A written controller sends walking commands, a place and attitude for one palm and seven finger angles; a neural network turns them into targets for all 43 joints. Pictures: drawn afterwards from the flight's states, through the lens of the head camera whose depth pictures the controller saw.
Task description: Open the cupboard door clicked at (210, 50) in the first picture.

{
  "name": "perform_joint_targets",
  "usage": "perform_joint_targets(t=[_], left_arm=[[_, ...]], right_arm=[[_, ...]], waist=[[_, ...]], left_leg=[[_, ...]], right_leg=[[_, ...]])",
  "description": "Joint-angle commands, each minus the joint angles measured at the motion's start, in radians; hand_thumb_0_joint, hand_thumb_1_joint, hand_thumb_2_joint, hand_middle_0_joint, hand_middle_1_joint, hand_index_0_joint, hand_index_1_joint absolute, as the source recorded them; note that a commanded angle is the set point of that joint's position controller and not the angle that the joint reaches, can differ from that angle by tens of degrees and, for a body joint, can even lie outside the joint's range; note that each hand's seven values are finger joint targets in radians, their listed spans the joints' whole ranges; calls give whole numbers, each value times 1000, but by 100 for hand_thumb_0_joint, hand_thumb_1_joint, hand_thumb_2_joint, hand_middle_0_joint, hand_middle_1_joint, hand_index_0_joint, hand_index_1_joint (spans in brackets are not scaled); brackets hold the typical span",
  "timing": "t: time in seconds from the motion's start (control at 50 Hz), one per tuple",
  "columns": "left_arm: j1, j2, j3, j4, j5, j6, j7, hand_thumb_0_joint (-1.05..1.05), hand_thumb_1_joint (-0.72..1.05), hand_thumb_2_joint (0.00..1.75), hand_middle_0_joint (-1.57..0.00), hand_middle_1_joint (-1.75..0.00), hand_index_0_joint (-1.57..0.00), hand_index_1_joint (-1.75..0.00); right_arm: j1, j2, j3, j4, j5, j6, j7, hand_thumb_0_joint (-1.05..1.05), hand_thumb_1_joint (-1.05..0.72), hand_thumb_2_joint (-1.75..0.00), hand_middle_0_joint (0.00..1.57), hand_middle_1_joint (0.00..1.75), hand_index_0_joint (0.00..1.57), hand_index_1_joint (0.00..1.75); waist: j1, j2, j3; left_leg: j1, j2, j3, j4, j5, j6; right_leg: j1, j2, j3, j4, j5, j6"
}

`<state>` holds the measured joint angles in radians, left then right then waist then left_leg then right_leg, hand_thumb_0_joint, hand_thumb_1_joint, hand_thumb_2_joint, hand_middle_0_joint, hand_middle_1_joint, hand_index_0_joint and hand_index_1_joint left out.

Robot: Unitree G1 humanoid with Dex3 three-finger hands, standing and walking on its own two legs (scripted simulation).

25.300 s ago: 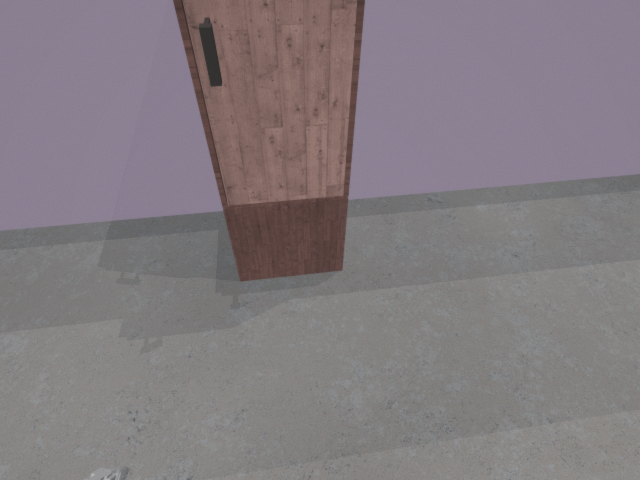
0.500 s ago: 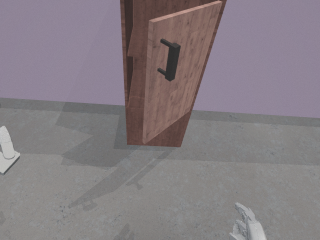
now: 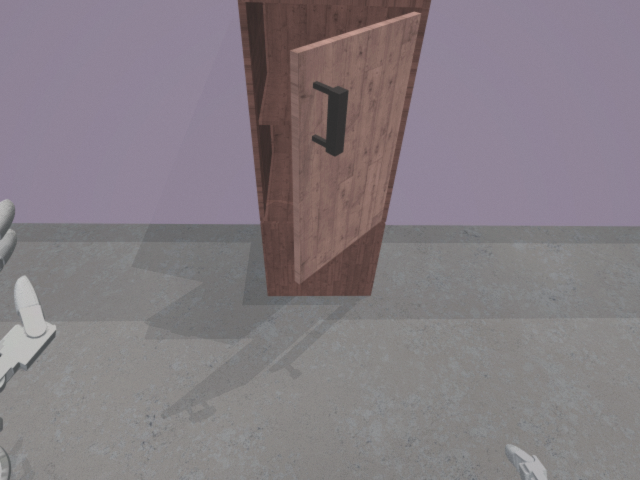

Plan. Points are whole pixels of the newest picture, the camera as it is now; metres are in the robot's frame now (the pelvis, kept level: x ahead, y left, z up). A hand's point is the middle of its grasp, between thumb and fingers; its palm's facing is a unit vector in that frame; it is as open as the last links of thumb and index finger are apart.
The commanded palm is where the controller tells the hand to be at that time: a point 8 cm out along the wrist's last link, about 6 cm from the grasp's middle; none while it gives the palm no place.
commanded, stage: stop stepping back and stand still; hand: left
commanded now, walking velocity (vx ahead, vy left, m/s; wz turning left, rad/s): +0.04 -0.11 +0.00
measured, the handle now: (327, 118) +0.69 +0.02 +0.14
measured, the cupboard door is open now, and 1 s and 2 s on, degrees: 45 45 45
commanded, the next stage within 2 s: let the arm hang, fingers relaxed in 0.12 s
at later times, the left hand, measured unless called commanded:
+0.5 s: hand out of the picture +0.08 +0.17 -0.16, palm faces +0.08 -0.98 -0.18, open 7.3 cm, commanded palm none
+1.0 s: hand out of the picture -0.01 +0.17 -0.15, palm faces +0.08 -0.97 -0.23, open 7.3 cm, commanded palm none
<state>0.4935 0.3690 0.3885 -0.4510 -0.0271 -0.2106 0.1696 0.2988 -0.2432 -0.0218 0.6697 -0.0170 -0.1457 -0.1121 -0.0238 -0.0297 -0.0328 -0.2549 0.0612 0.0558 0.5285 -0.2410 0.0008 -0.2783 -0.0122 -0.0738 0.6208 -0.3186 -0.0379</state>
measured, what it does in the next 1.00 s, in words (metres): stands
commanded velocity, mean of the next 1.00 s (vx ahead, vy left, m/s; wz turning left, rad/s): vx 0.01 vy -0.01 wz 0.00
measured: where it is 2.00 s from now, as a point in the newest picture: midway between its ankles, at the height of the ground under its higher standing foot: outside the picture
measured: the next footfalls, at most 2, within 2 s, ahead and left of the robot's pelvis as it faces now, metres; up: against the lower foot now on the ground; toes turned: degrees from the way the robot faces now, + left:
none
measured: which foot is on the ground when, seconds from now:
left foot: down 0.00-1.00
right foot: down 0.00-1.00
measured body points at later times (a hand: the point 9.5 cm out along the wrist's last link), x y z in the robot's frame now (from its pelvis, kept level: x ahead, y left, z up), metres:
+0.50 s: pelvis +0.01 +0.00 +0.00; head +0.03 -0.01 +0.45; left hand +0.07 +0.22 -0.14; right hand +0.11 -0.24 -0.14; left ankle +0.02 +0.12 -0.73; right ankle +0.01 -0.08 -0.73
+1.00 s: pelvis +0.01 +0.00 +0.02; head +0.02 -0.02 +0.46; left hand -0.01 +0.22 -0.14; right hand -0.01 -0.21 -0.16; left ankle +0.02 +0.12 -0.73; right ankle +0.01 -0.08 -0.73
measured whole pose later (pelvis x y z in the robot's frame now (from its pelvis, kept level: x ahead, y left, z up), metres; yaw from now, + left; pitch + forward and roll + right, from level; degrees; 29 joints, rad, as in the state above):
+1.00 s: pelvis +0.01 +0.00 +0.02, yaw +3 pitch -2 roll +0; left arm 0.28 0.13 0.01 1.17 0.00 -0.01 0.04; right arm 0.29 -0.13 0.00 1.16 -0.02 0.02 -0.03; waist -0.01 0.04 0.05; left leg -0.16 0.04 0.11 0.38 -0.18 0.00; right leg -0.15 0.00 -0.12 0.40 -0.22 -0.05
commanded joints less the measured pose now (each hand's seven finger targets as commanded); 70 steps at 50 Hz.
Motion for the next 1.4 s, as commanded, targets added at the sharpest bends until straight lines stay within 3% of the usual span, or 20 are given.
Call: perform_joint_targets(t=[0.0,0.08,0.1,0.12,0.14,0.18,0.2,0.22,0.24,0.28,0.32,0.34,0.36,0.38,0.42,0.52,0.64,0.8,1.12,1.38], left_arm=[[-48,237,171,-248,7,-77,9,0,90,90,-20,-30,-20,-30],[25,226,166,-225,8,-55,6,0,90,90,-20,-30,-20,-30],[29,219,156,-212,4,-52,2,0,90,90,-20,-30,-20,-30],[29,245,177,-185,-3,-48,1,0,90,90,-20,-30,-20,-30],[16,239,171,-191,-11,-44,0,0,90,90,-20,-30,-20,-30],[5,224,161,-183,-12,-54,4,0,90,90,-20,-30,-20,-30],[-99,38,-196,543,96,124,-113,0,90,90,-20,-30,-20,-30],[-82,1,-214,562,77,182,-145,0,90,90,-20,-30,-20,-30],[-105,-43,-242,595,63,199,-151,0,90,90,-20,-30,-20,-30],[-165,-36,-278,708,58,212,-153,0,90,90,-20,-30,-20,-30],[-178,-31,-297,840,54,207,-156,0,90,90,-20,-30,-20,-30],[-168,-43,-310,901,52,208,-157,0,90,90,-20,-30,-20,-30],[-177,-55,-319,955,56,211,-152,0,90,90,-20,-30,-20,-30],[-200,-46,-325,1000,57,212,-152,0,90,90,-20,-30,-20,-30],[-237,-27,-328,1143,46,207,-154,0,90,90,-20,-30,-20,-30],[-208,-69,-332,1372,40,191,-144,0,90,90,-20,-30,-20,-30],[-207,-78,-360,1514,36,189,-143,0,90,90,-20,-30,-20,-30],[-169,-99,-364,1593,32,189,-134,0,90,90,-20,-30,-20,-30],[-141,-139,-357,1601,32,188,-125,0,90,90,-20,-30,-20,-30],[-145,-131,-350,1589,34,183,-125,0,90,90,-20,-30,-20,-30]], right_arm=[[-142,-75,-22,-164,2,-63,18,0,-90,-90,20,30,20,30],[-146,-91,-22,-171,15,-60,36,0,-90,-90,20,30,20,30],[-146,-86,-24,-177,15,-53,39,0,-90,-90,20,30,20,30],[-148,-73,-23,-179,14,-50,44,0,-90,-90,20,30,20,30],[-137,-67,-33,-169,22,-47,51,0,-90,-90,20,30,20,30],[-144,-69,-24,-156,22,-41,57,0,-90,-90,20,30,20,30],[-178,-170,-70,35,3,-24,142,0,-90,-90,20,30,20,30],[-105,-79,-54,11,22,47,132,0,-90,-90,20,30,20,30],[-66,-29,-21,-2,21,93,128,0,-90,-90,20,30,20,30],[-47,-38,-19,0,5,134,128,0,-90,-90,20,30,20,30],[-40,-82,-25,24,-14,142,127,0,-90,-90,20,30,20,30],[-64,-123,-27,36,-25,137,122,0,-90,-90,20,30,20,30],[-98,-144,-22,54,-31,138,117,0,-90,-90,20,30,20,30],[-133,-144,-12,62,-28,141,111,0,-90,-90,20,30,20,30],[-129,-89,6,138,-24,142,104,0,-90,-90,20,30,20,30],[-86,-37,4,264,-12,148,87,0,-90,-90,20,30,20,30],[-23,-24,3,369,-5,159,85,0,-90,-90,20,30,20,30],[23,3,10,444,-2,154,82,0,-90,-90,20,30,20,30],[81,61,10,481,-7,155,78,0,-90,-90,20,30,20,30],[73,36,0,467,-3,152,76,0,-90,-90,20,30,20,30]], waist=[[7,350,53],[23,173,30],[17,72,36],[16,-82,19],[25,-182,-9],[15,-68,-5],[-11,14,40],[-7,-23,-35],[-11,-93,-10],[-12,-225,16],[-10,-188,3],[6,-62,-17],[25,0,-46],[39,7,-12],[25,138,11],[14,179,-35],[5,52,76],[14,11,104],[15,54,149],[11,41,124]], left_leg=[[-42,268,-371,-335,-211,181],[-151,130,-98,-119,-155,83],[-189,59,-43,-6,-149,50],[-228,-21,13,158,-188,18],[-239,-58,-1,345,-205,2],[-281,-30,-68,478,-194,-6],[-402,62,-49,536,-285,4],[-239,5,-54,450,-297,-6],[-216,-12,-1,336,-234,-9],[-126,-46,37,159,-138,-3],[13,-3,-53,18,186,36],[61,90,-158,-6,360,78],[22,146,-193,-30,342,107],[-47,132,-177,-46,268,98],[-45,73,-110,-75,253,49],[77,58,-51,-112,159,19],[89,60,-53,-176,61,22],[91,61,-43,-206,72,25],[58,48,-32,-201,54,20],[84,56,-39,-199,74,24]], right_leg=[[-117,14,32,229,-202,41],[129,18,6,-121,-14,37],[138,-25,113,-211,7,8],[111,-149,343,-304,-42,-53],[96,-264,514,-385,-71,-114],[136,-301,476,-352,186,-150],[101,-388,201,-151,631,-163],[55,-281,192,-133,650,-165],[65,-238,109,-123,620,-140],[50,-191,56,-111,547,-99],[-11,-166,56,-64,430,-38],[-54,-115,40,-30,318,4],[1,-80,40,-55,138,25],[50,-66,64,-99,99,24],[95,-96,90,-137,230,2],[137,-120,95,-245,281,-17],[72,-114,97,-347,116,-20],[75,-112,88,-353,102,-18],[54,-112,101,-352,73,-18],[56,-108,95,-343,107,-20]])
